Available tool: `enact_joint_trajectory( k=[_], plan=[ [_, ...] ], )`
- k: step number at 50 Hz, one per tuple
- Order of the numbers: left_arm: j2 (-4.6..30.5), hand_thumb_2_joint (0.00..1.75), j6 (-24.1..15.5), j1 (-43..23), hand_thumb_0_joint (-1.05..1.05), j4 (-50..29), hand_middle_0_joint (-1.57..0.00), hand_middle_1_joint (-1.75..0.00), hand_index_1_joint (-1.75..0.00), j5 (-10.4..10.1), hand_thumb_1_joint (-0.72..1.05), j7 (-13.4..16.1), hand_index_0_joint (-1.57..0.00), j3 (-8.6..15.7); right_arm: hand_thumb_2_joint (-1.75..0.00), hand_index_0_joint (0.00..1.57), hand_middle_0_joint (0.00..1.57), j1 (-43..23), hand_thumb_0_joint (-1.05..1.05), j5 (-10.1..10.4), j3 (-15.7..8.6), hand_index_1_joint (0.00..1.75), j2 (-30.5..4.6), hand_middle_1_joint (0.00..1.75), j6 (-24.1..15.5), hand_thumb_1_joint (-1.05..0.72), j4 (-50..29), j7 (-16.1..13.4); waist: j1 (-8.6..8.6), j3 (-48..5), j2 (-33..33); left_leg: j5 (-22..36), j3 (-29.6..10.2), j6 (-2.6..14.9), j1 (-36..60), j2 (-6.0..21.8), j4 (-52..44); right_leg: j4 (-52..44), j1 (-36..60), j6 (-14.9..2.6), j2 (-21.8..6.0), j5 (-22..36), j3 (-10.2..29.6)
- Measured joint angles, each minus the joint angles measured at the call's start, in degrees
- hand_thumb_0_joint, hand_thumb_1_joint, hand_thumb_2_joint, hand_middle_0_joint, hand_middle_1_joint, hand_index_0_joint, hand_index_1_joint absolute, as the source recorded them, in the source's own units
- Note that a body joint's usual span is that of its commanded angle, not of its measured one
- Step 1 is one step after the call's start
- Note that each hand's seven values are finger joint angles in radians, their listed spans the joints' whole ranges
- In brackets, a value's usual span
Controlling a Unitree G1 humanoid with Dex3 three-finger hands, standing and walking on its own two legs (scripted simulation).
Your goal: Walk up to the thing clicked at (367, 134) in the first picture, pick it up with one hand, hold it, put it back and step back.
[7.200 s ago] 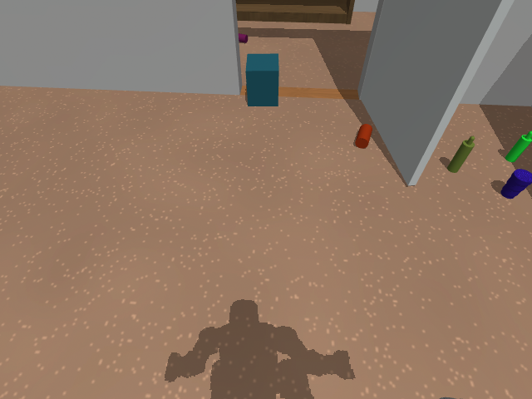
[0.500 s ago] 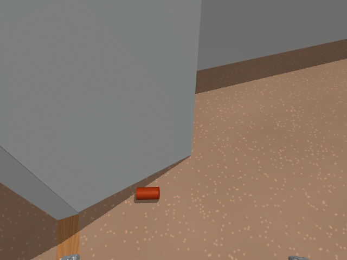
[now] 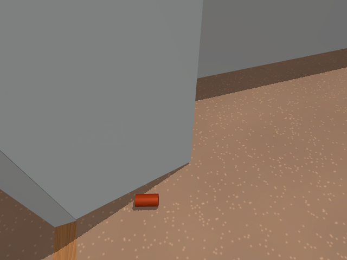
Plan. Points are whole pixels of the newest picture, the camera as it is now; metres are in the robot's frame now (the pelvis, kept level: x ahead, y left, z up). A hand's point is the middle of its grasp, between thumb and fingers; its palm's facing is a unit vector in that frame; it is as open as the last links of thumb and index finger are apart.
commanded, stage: walk up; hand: left
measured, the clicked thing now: (147, 200) +0.56 +0.19 -0.74
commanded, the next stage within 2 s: none
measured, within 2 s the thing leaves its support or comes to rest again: neither
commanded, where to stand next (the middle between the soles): +0.09 -0.03 m, yaw -1 degrees
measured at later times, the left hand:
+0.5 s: hand out of the picture +0.11 +0.31 -0.19, palm faces +0.01 -0.92 -0.40, open 7.4 cm
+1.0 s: hand out of the picture +0.02 +0.27 -0.16, palm faces -0.08 -0.91 -0.40, open 7.4 cm
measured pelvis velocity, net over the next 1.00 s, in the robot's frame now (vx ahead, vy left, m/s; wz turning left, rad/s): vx -0.03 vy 0.00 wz -0.10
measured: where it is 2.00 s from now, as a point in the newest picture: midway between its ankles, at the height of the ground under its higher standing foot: outside the picture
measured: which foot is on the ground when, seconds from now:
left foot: down 0.00-0.22, up 0.24-0.44, down 0.46-0.90, up 0.92-1.00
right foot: down 0.00-0.48, up 0.50-0.82, down 0.84-1.00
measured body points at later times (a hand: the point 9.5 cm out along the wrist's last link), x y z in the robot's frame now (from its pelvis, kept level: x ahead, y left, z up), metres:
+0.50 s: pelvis +0.07 +0.03 -0.03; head +0.14 +0.04 +0.41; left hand +0.11 +0.36 -0.16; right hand +0.20 -0.29 -0.14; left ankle +0.18 +0.15 -0.75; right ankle +0.02 -0.13 -0.72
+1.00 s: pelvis -0.03 +0.00 -0.03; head +0.01 -0.03 +0.42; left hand +0.02 +0.31 -0.13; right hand +0.06 -0.35 -0.14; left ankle +0.06 +0.15 -0.67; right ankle -0.04 -0.13 -0.74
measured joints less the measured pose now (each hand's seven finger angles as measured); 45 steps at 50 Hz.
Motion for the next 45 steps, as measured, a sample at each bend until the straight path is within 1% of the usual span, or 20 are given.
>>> enact_joint_trajectory(
  k=[2, 4, 5, 9, 12, 14, 16, 18, 20, 22, 23, 25, 27, 29, 32, 34, 37, 42, 44, 45],
  plan=[
    [0.3, 0.9, 0.0, 1.5, 0.01, -0.8, -0.2, -0.3, -0.3, 0.2, 0.9, -0.3, -0.21, 0.3, -0.9, 0.2, 0.2, 1.6, 0.0, -0.3, -0.4, 0.3, -0.4, 0.3, -0.1, -0.91, -0.6, 0.2, 0.06, -1.0, 0.0, -0.9, -0.1, 0.42, -0.2, -0.2, 1.0, 1.8, -0.5, -0.58, 0.1, -2.2, 0.3],
    [0.9, 0.9, -0.1, 2.5, 0.01, -1.6, -0.21, -0.3, -0.3, 0.2, 0.9, -0.4, -0.21, 0.5, -0.9, 0.2, 0.2, 2.8, 0.0, -0.4, -0.7, 0.3, -0.7, 0.3, -0.4, -0.9, -1.2, 0.2, 0.07, -0.8, -0.3, 0.5, -0.3, -0.21, -0.2, -0.4, 2.0, 3.3, -0.8, -0.74, 0.1, -0.1, 0.6],
    [1.4, 0.9, -0.2, 2.8, 0.01, -1.8, -0.21, -0.3, -0.3, 0.3, 0.9, -0.4, -0.21, 0.6, -0.9, 0.2, 0.2, 3.3, 0.0, -0.3, -0.8, 0.3, -0.7, 0.3, -0.6, -0.9, -1.4, 0.2, 0.07, -0.4, -0.8, -0.3, -0.2, -0.77, -0.1, -0.7, 2.9, 4.2, -0.9, -0.58, -0.1, 1.2, 0.9],
    [2.2, 0.9, -0.6, 4.4, 0.01, -2.3, -0.2, -0.3, -0.3, 0.3, 0.9, -0.1, -0.2, 0.9, -0.9, 0.2, 0.2, 5.3, 0.0, 0.1, -1.0, 0.3, -1.0, 0.3, -0.5, -0.9, -2.5, 0.2, -0.09, -0.3, -0.1, -4.1, -0.8, -1.18, -0.1, 0.3, 6.2, 6.6, -0.4, 0.46, 0.9, -2.2, 0.2],
    [2.0, 0.9, -1.7, 5.0, 0.01, -3.7, -0.2, -0.3, -0.3, 0.1, 0.9, 0.0, -0.2, 1.0, -0.9, 0.2, 0.2, 5.6, 0.0, 0.2, -1.1, 0.3, -1.4, 0.3, 0.0, -0.91, -3.3, -0.2, -0.27, 0.9, 0.8, -6.6, -0.5, 0.57, -3.8, 0.7, 15.3, 7.1, 0.5, -0.03, 1.3, -3.8, -1.2],
    [1.6, 0.9, -2.6, 5.9, 0.01, -5.5, -0.2, -0.3, -0.3, -0.2, 0.9, 0.2, -0.2, 0.8, -0.9, 0.2, 0.2, 4.8, 0.0, -0.1, -1.2, 0.3, -1.7, 0.3, 0.5, -0.91, -4.0, -0.5, 0.57, 2.6, 0.4, -11.3, 1.3, 1.37, -8.1, -0.7, 22.7, 6.3, 1.7, -0.09, 0.4, -3.9, -1.0],
    [1.0, 0.9, -3.1, 7.2, 0.01, -6.9, -0.2, -0.3, -0.3, -0.4, 0.9, 0.5, -0.21, 0.3, -0.9, 0.2, 0.2, 3.3, 0.01, -0.1, -1.4, 0.3, -2.4, 0.3, 0.5, -0.91, -5.6, -0.4, 1.43, 4.5, 0.6, -13.1, 3.2, 1.87, -11.9, -1.3, 24.7, 4.3, 3.2, 0.19, -0.4, -3.2, -0.3],
    [0.8, 0.9, -2.9, 8.1, 0.01, -7.4, -0.21, -0.3, -0.3, -0.4, 0.9, 1.2, -0.21, -0.4, -0.9, 0.2, 0.2, 1.3, 0.01, -0.1, -1.8, 0.3, -3.1, 0.3, 0.8, -0.91, -7.5, -0.1, 1.96, 6.4, 1.0, -10.2, 4.5, 2.05, -15.1, -0.6, 22.7, 2.8, 4.2, 0.96, -0.8, -2.6, 0.3],
    [1.0, 0.9, -1.6, 8.2, 0.01, -7.5, -0.21, -0.3, -0.3, -0.9, 0.9, 2.3, -0.21, -0.9, -0.9, 0.2, 0.2, -0.9, 0.01, 0.4, -2.2, 0.3, -3.4, 0.3, 1.3, -0.91, -9.5, 0.1, 2.34, 8.2, 1.1, -4.8, 4.6, 2.09, -17.4, -0.1, 19.6, 3.9, 4.0, 1.68, -1.1, -3.1, 1.0],
    [1.7, 0.9, 0.2, 7.7, 0.01, -8.0, -0.21, -0.3, -0.3, -1.6, 0.9, 2.9, -0.21, -1.2, -0.9, 0.2, 0.2, -2.5, 0.0, 1.2, -2.4, 0.3, -3.5, 0.3, 1.4, -0.91, -10.9, 0.0, 2.3, 9.6, 0.8, 4.2, 4.5, 2.04, -17.5, 0.1, 13.6, 7.8, 2.5, 2.06, -1.7, -5.0, 1.1],
    [2.1, 0.9, 1.0, 7.4, 0.01, -8.4, -0.21, -0.3, -0.3, -2.0, 0.9, 3.0, -0.21, -1.3, -0.9, 0.2, 0.2, -2.9, 0.0, 1.5, -2.6, 0.3, -3.7, 0.3, 1.2, -0.91, -11.5, -0.1, 2.04, 9.9, 1.0, 11.8, 4.4, 1.95, -16.7, 0.3, 9.8, 11.6, 1.1, 2.02, -1.8, -6.4, 0.7],
    [3.3, 0.9, 2.8, 4.9, 0.01, -9.3, -0.21, -0.3, -0.3, -2.8, 0.9, 3.3, -0.21, -1.0, -0.9, 0.2, 0.2, -3.8, 0.0, 1.4, -2.9, 0.3, -2.6, 0.3, 0.8, -0.91, -12.3, -1.0, 1.48, 11.7, -1.0, 10.4, 4.9, 1.33, -17.0, -1.5, 11.1, 23.2, -3.5, 0.74, -1.7, -10.3, 3.9],
    [4.2, 0.9, 3.9, 2.5, 0.01, -11.1, -0.21, -0.3, -0.3, -3.2, 0.9, 3.8, -0.21, -0.6, -0.9, 0.2, 0.2, -4.8, 0.0, 1.5, -2.3, 0.3, -1.1, 0.3, 1.4, -0.91, -12.8, -1.4, 1.63, 13.0, -2.8, 9.2, 5.4, 1.59, -17.2, -2.4, 11.8, 33.9, -8.1, -0.03, 1.1, -15.3, 7.1],
    [4.6, 0.9, 4.1, 1.2, 0.01, -12.7, -0.2, -0.3, -0.3, -3.1, 0.9, 3.9, -0.2, -0.6, -0.9, 0.2, 0.2, -6.0, 0.0, 1.6, -1.7, 0.3, 0.1, 0.3, 2.3, -0.91, -13.4, -1.7, 1.76, 13.7, -3.2, 9.5, 5.8, 1.73, -16.9, -1.8, 11.0, 42.0, -12.0, -0.24, 3.7, -16.8, 7.0],
    [4.8, 0.9, 4.7, 0.9, 0.01, -14.2, -0.2, -0.3, -0.3, -2.7, 0.9, 3.2, -0.2, -0.3, -0.9, 0.2, 0.2, -7.1, 0.0, 1.3, -1.1, 0.3, 1.3, 0.3, 2.5, -0.9, -15.0, -2.4, 1.61, 13.1, -3.3, 10.7, 6.7, 1.68, -17.3, -0.5, 9.9, 47.6, -15.7, 0.02, 5.5, -14.9, 6.5],
    [4.8, 0.9, 5.4, 1.2, 0.01, -15.2, -0.2, -0.3, -0.3, -2.1, 0.9, 2.5, -0.2, 0.0, -0.9, 0.2, 0.2, -7.3, 0.0, 1.2, -1.0, 0.3, 1.4, 0.3, 2.1, -0.9, -16.2, -2.8, 1.41, 12.5, -3.1, 11.2, 7.2, 1.63, -18.0, 0.3, 9.8, 47.7, -16.2, 0.29, 5.6, -13.5, 6.9],
    [4.9, 0.9, 5.9, 2.2, 0.01, -16.6, -0.2, -0.3, -0.3, -1.4, 0.9, 1.4, -0.2, 0.6, -0.9, 0.21, 0.2, -7.1, 0.0, 0.9, -1.1, 0.3, 0.9, 0.3, 1.8, -0.9, -17.5, -3.2, 1.71, 11.7, -3.0, 11.7, 8.3, 1.35, -19.5, 1.6, 10.6, 42.9, -14.7, 0.59, 4.5, -12.3, 7.7],
    [5.1, 0.9, 5.7, 4.7, 0.01, -17.5, -0.2, -0.3, -0.3, -1.0, 0.9, -0.4, -0.2, 1.8, -0.9, 0.21, 0.2, -6.3, 0.0, -0.3, -1.8, 0.3, -1.8, 0.3, 2.5, -0.9, -18.6, -3.0, 2.32, 10.4, -1.9, 12.5, 9.3, 0.0, -23.5, 4.4, 13.8, 24.5, -7.7, -0.27, 0.8, -11.8, 5.3],
    [3.7, 0.9, 5.2, 5.2, 0.01, -16.4, -0.2, -0.3, -0.3, -0.7, 0.9, -0.7, -0.2, 2.3, -0.9, 0.21, 0.2, -6.2, 0.0, -0.5, -2.6, 0.3, -3.7, 0.3, 3.2, -0.9, -18.4, -2.9, 1.14, 11.2, 1.9, 11.8, 6.3, 0.0, -25.1, 6.4, 15.7, 21.9, -6.3, 0.65, 2.9, -11.2, 2.5],
    [3.2, 0.9, 5.2, 5.9, 0.01, -16.3, -0.2, -0.3, -0.3, -0.2, 0.9, -0.9, -0.2, 2.3, -0.9, 0.2, 0.2, -5.4, 0.0, -0.2, -3.0, 0.3, -4.1, 0.3, 3.7, -0.9, -18.0, -3.0, 0.47, 11.0, 2.8, 6.2, 4.4, 0.27, -26.1, 5.9, 17.5, 21.7, -6.3, 0.5, 3.3, -10.4, 1.2]
  ],
)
